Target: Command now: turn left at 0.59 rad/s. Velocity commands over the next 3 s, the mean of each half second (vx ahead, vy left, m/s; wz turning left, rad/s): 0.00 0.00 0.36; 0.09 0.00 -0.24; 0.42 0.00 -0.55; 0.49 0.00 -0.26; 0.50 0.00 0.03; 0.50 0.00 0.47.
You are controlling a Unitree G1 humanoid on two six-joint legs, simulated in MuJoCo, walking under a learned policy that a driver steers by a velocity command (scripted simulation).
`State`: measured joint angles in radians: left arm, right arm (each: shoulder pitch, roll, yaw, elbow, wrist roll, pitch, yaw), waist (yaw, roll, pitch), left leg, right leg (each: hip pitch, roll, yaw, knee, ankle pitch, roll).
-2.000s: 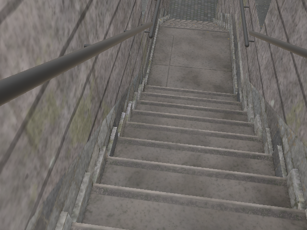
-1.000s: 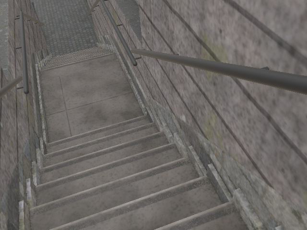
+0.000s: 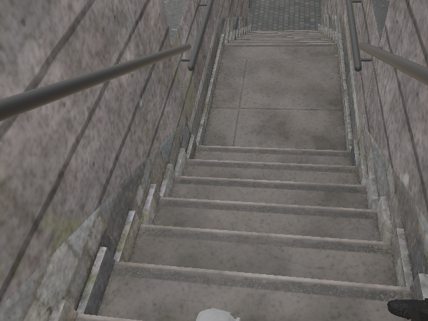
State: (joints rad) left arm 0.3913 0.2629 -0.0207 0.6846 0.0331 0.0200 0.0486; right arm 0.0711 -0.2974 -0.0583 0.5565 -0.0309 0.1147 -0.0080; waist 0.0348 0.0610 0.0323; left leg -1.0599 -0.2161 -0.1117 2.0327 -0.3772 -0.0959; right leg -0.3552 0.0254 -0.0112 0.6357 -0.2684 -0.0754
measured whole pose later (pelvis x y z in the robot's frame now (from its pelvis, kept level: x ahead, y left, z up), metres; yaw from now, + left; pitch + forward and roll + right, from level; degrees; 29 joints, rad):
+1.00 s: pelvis -0.02 +0.11 +0.09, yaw +3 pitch +1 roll +0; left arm 0.09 0.32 0.07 0.58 0.03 0.08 -0.04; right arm 0.33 -0.26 -0.01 0.68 -0.08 -0.04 -0.05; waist -0.05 -0.06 0.00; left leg -0.41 0.05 0.17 1.10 -0.71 0.05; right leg -0.64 0.12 0.05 0.87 0.27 0.03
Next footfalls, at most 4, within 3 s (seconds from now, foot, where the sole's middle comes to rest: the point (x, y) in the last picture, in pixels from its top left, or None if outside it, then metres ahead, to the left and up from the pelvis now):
0.56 left None -0.06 0.19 -0.60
1.14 right None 0.13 0.07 -0.76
1.70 left None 0.43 0.16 -0.92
2.20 right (275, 301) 0.69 -0.07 -1.08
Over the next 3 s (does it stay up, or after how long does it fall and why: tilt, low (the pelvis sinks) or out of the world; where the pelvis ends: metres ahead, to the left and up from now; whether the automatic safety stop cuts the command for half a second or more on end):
stays up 1.01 -0.01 -0.49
